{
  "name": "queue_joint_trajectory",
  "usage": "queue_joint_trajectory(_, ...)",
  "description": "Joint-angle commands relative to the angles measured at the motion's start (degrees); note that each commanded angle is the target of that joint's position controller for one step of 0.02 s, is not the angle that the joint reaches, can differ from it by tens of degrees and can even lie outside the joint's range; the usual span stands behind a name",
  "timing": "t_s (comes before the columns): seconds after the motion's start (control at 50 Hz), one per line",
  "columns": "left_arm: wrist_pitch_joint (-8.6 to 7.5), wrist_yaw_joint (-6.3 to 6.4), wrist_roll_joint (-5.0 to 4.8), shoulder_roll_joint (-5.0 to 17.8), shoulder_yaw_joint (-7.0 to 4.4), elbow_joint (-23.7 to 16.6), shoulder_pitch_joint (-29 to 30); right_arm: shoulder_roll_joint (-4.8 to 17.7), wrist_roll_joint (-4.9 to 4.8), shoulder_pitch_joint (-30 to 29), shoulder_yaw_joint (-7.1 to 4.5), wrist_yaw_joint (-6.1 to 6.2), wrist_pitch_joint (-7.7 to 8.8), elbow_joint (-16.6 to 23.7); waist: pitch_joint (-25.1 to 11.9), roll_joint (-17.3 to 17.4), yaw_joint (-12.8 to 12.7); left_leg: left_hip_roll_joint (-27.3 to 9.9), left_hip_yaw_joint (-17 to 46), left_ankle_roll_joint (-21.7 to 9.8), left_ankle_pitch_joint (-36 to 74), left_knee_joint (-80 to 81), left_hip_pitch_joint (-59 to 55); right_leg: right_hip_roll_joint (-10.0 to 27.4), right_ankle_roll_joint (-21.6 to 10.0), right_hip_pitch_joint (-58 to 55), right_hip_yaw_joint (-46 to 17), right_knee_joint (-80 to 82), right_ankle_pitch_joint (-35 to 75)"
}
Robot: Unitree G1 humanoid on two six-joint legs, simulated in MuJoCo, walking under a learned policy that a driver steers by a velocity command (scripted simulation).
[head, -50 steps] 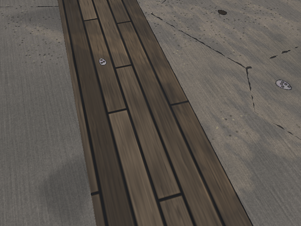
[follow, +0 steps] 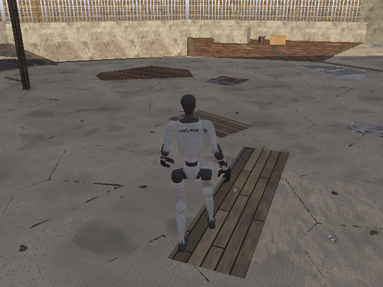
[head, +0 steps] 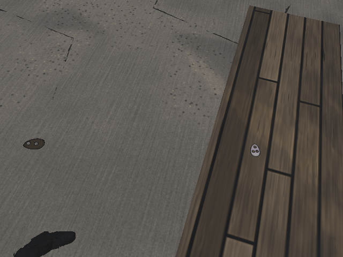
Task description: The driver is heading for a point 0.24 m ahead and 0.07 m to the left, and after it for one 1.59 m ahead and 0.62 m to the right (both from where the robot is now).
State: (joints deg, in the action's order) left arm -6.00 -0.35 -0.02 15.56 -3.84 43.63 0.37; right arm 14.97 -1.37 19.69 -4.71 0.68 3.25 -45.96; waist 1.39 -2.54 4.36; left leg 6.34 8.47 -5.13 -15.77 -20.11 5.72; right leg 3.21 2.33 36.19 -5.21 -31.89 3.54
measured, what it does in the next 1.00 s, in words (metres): walks ahead, turning right: right foot, then left foot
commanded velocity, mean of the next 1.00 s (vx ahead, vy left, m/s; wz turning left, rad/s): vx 0.13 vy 0.00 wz -0.30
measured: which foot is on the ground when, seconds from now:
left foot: down 0.00-0.12, up 0.14-0.54, down 0.56-0.98, up 1.00-1.00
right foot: up 0.00-0.08, down 0.10-0.56, up 0.58-0.94, down 0.96-1.00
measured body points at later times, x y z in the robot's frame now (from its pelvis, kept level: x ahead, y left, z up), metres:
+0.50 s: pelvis +0.17 -0.03 -0.01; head +0.21 -0.03 +0.44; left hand +0.28 +0.25 -0.12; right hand +0.33 -0.31 -0.10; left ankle +0.23 +0.11 -0.73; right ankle +0.22 -0.14 -0.74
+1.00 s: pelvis +0.19 -0.05 -0.02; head +0.22 -0.07 +0.43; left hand +0.45 +0.14 -0.10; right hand +0.20 -0.37 -0.12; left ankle +0.23 +0.10 -0.74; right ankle +0.15 -0.14 -0.75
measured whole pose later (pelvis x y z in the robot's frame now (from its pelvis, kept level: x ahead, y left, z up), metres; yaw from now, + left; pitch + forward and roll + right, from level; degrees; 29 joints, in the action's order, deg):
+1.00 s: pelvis +0.19 -0.05 -0.02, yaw -23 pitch +2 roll +0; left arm 3.5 -0.9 -0.8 17.6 -4.6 36.3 -8.6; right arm 18.1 0.0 9.6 -4.9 1.3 -0.2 -41.4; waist 2.7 1.6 1.1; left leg -7.2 -6.3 2.9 -22.6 -38.6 18.4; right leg -0.7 -2.0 17.6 1.5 -32.0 -17.1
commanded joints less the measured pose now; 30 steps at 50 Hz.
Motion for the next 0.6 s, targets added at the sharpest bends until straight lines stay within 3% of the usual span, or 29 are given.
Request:
queue_joint_trajectory(0.02, -1.69, -0.87, -0.39, 5.26, -0.97, -5.94, 6.80, 8.82, -0.24, 2.35, -2.16, 0.64, 0.02, 2.24, -0.62, 8.00, 0.15, -13.89, 12.18, -6.72, 12.96, 1.30, 0.88, -2.86, -0.87, -4.81, 1.22, 4.35, -0.35)
queue_joint_trajectory(0.06, -2.35, -1.35, 0.30, 6.20, -1.13, -5.13, 3.85, 8.42, 0.50, 2.18, -2.04, 1.20, -0.55, 1.99, -1.16, 9.90, -0.90, -14.96, 12.09, -5.42, 22.36, -3.39, -3.23, -3.15, -2.62, -6.63, 2.68, 5.77, -2.60)
queue_joint_trajectory(0.1, -3.19, -1.33, 1.85, 7.92, -1.83, -2.77, -4.64, 6.99, 0.75, 0.53, -1.34, 1.29, -0.69, 2.59, -6.23, 10.13, -5.13, -11.20, 8.76, -2.09, 38.53, -14.02, -4.12, -3.59, -6.17, -19.02, 4.98, 9.16, 5.25)
queue_joint_trajectory(0.12, -3.35, -1.34, 3.04, 10.50, -2.18, -1.81, -12.10, 5.40, 1.76, -0.42, -0.50, 1.24, -0.51, 4.19, -14.27, 6.07, -8.08, -8.00, 6.12, 0.50, 30.50, -26.97, 2.88, 4.29, -10.06, -34.13, -2.19, 4.26, 23.46)
queue_joint_trajectory(0.14, -2.38, -1.56, 3.03, 12.82, -2.86, 0.46, -18.17, 2.27, 1.01, 11.15, 0.46, 0.92, -0.16, 2.30, -23.91, -10.21, -5.65, 0.75, 1.97, 5.54, -7.30, -49.01, 20.83, 18.33, -22.63, -55.61, -21.96, 1.94, 36.61)
queue_joint_trajectory(0.16, -1.61, -2.12, 0.30, 9.31, -2.04, 1.75, -19.64, 5.89, 0.79, 14.04, 0.28, 0.53, -0.01, 0.99, -26.33, -11.37, -5.60, 0.11, 4.29, 6.43, -22.26, -55.78, 26.48, 20.90, -24.34, -56.49, -32.19, 6.24, 26.50)
queue_joint_trajectory(0.18, -0.91, -2.17, -0.84, 7.22, -1.26, 0.23, -14.56, 9.27, 0.63, 6.81, -0.53, 0.41, -0.42, 2.18, -17.44, -5.81, -6.49, -3.42, 2.93, 7.20, -19.09, -58.29, 29.92, 17.57, -21.44, -49.44, -26.30, 7.74, 19.35)
queue_joint_trajectory(0.2, -0.13, -2.06, -0.38, 5.84, -0.45, -1.03, -10.06, 9.57, 1.33, 0.32, -0.52, 0.67, -0.84, 3.92, -12.33, -0.72, -6.23, -5.72, -0.04, 7.61, -15.38, -55.72, 29.63, 14.49, -18.89, -41.50, -20.88, 9.08, 17.63)
queue_joint_trajectory(0.22, 0.36, -2.02, -0.22, 5.12, 0.04, -1.36, -7.85, 9.29, 2.25, -3.86, -0.70, 0.94, -1.16, 5.27, -7.55, 1.80, -5.67, -6.96, -1.54, 7.94, -13.29, -51.43, 29.05, 12.24, -18.16, -33.82, -17.66, 10.53, 19.57)
queue_joint_trajectory(0.24, 0.58, -1.75, 0.05, 5.79, -0.07, -1.04, -7.72, 8.37, 2.59, -4.72, -0.75, 1.16, -1.48, 6.13, -6.55, 0.68, -4.42, -8.01, -1.95, 7.86, -11.47, -47.02, 26.06, 10.10, -17.15, -29.70, -15.52, 11.41, 21.27)
queue_joint_trajectory(0.28, 1.40, -1.40, 0.35, 8.37, -1.02, -0.65, -7.72, 5.14, 1.85, -3.15, -0.09, 1.69, -1.99, 6.31, -6.75, -2.98, -2.81, -7.25, -3.60, 8.31, -12.26, -37.82, 21.80, 7.34, -16.29, -26.24, -12.53, 12.32, 22.76)
queue_joint_trajectory(0.32, 2.27, -0.79, 0.27, 10.56, -1.96, -0.84, -8.41, 4.61, 1.53, -3.36, 0.08, 2.34, -2.36, 6.38, -8.97, -4.28, -2.75, -5.93, -4.59, 9.04, -11.35, -31.70, 18.93, 7.30, -16.92, -25.10, -12.53, 12.62, 22.34)
queue_joint_trajectory(0.36, 3.39, -0.04, -0.54, 11.67, -2.61, -1.40, -8.34, 5.40, 1.44, -4.74, -0.13, 2.65, -3.00, 6.52, -10.60, -4.25, -3.15, -5.37, -4.18, 9.09, -6.05, -28.15, 16.60, 7.08, -16.37, -23.47, -13.53, 13.85, 12.57)
queue_joint_trajectory(0.44, 5.44, 1.10, -1.11, 10.82, -2.72, -2.10, -8.18, 5.50, 1.28, -9.89, -0.20, 2.34, -3.48, 8.04, -7.02, -5.48, -4.46, -4.36, -3.40, 8.58, -1.95, -21.48, 14.79, 4.99, -14.28, -18.67, -16.76, 16.34, -12.37)
queue_joint_trajectory(0.48, 6.11, 1.48, -1.06, 10.57, -2.75, -2.26, -8.83, 5.62, 1.11, -10.90, -0.25, 1.91, -2.62, 8.57, -5.88, -6.37, -4.74, -3.88, -3.32, 8.16, -1.54, -16.27, 13.64, 4.56, -13.70, -19.16, -18.97, 15.20, -14.37)
queue_joint_trajectory(0.52, 6.81, 1.87, -1.35, 10.25, -2.63, -2.94, -8.05, 5.81, 0.89, -8.56, -0.52, 1.33, -1.44, 7.93, -5.94, -6.28, -2.85, -3.80, -4.18, 7.03, 3.89, -5.61, 8.27, 3.13, -11.91, -19.12, -20.11, 12.00, -12.16)
queue_joint_trajectory(0.54, 7.04, 2.05, -1.48, 9.07, -2.25, -3.10, -9.02, 7.28, 1.04, -7.32, -1.01, 1.23, -1.07, 7.67, -6.42, -5.18, -2.47, -6.50, -3.25, 5.75, 7.02, -0.85, 3.49, 1.26, -9.78, -17.26, -19.28, 9.17, -13.73)
queue_joint_trajectory(0.56, 7.09, 2.01, -0.97, 6.12, -1.35, -3.57, -10.89, 10.87, 2.21, -5.65, -1.75, 1.63, -1.12, 8.07, -8.89, 2.25, -3.23, -17.51, 5.17, 1.71, 9.53, 0.97, -2.96, -2.28, -6.64, -11.86, -14.67, -0.37, -24.76)
queue_joint_trajectory(0.58, 6.57, 1.91, -1.25, 5.08, -1.24, -5.57, -11.77, 14.65, 4.16, -7.65, -2.58, 1.49, -1.91, 8.25, -6.21, 17.45, -5.75, -27.66, 18.25, -6.75, 18.54, 3.82, -1.46, -10.89, -3.66, -1.74, -2.45, -11.46, -37.51)
queue_joint_trajectory(0.6, 6.02, 1.76, -0.45, 9.86, -2.49, -5.05, -12.58, 12.02, 4.71, -8.93, -2.05, 1.37, -1.69, 9.23, -6.36, 15.92, -5.06, -30.79, 20.39, -10.84, 22.32, 3.80, 1.34, -6.96, -1.35, -1.05, -2.25, -24.80, -39.52)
